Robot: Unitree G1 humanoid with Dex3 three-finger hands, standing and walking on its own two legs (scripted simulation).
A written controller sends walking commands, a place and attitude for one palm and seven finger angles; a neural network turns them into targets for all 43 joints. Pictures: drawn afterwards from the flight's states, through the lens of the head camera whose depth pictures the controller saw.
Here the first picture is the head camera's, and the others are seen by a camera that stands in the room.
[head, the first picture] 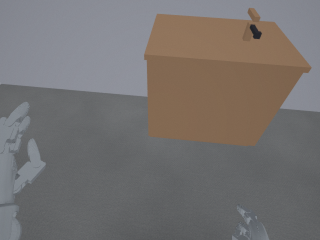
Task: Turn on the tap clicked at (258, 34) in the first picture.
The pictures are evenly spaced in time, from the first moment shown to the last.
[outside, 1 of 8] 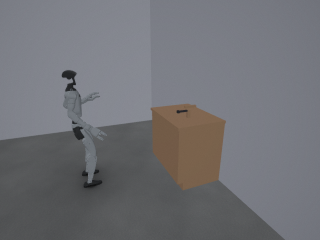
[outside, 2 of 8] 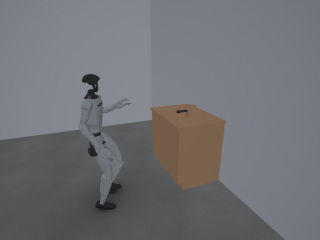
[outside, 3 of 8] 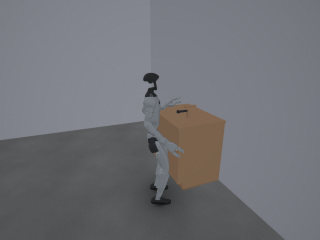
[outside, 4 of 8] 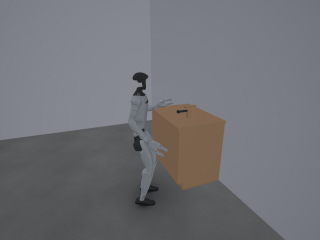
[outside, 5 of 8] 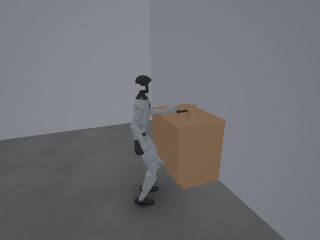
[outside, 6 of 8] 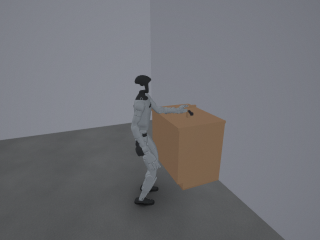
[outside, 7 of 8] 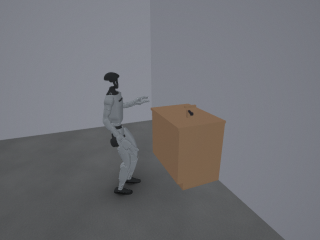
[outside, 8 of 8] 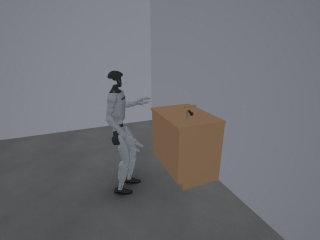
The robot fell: no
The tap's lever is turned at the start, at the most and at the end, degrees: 0 75 75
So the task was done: yes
